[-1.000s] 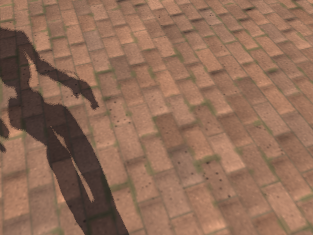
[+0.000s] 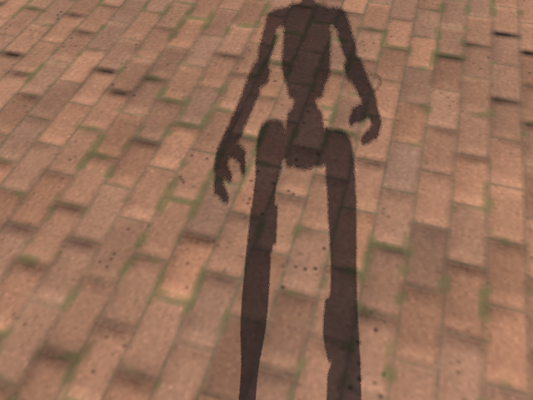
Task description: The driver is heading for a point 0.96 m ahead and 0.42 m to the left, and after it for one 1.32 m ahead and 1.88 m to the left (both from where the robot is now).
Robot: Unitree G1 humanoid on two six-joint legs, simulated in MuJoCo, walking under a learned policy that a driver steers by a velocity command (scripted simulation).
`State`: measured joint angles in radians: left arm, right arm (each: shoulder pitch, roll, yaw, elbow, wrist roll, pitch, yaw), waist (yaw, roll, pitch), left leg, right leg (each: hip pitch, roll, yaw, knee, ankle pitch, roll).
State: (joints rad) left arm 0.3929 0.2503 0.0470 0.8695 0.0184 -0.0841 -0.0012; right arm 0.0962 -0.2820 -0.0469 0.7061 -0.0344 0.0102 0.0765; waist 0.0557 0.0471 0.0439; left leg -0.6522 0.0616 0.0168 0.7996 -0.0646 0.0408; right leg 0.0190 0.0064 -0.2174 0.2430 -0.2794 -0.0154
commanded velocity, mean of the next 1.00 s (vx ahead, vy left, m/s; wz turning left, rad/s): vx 0.50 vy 0.00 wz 0.60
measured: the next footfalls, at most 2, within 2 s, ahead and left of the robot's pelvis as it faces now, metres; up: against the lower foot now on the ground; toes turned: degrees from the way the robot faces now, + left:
left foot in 0.14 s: +0.23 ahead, +0.10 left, +0.00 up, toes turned +9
right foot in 0.66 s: +0.58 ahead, +0.03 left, +0.00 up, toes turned +26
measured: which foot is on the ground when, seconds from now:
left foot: up 0.00-0.12, down 0.14-0.68, up 0.70-1.00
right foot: down 0.00-0.14, up 0.16-0.64, down 0.66-1.00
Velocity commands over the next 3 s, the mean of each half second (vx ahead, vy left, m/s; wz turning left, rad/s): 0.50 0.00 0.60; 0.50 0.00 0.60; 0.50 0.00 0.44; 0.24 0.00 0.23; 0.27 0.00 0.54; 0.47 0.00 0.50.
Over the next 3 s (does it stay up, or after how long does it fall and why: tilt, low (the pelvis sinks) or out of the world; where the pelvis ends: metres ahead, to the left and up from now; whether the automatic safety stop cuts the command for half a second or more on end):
stays up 0.98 0.83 0.00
